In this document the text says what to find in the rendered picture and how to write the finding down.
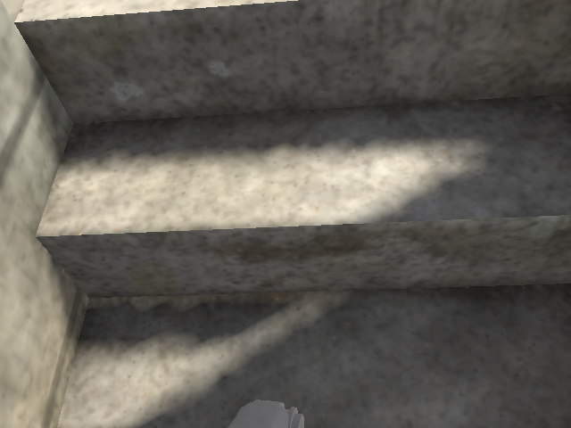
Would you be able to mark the robot left thigh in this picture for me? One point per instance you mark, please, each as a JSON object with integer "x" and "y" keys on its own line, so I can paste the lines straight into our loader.
{"x": 267, "y": 414}

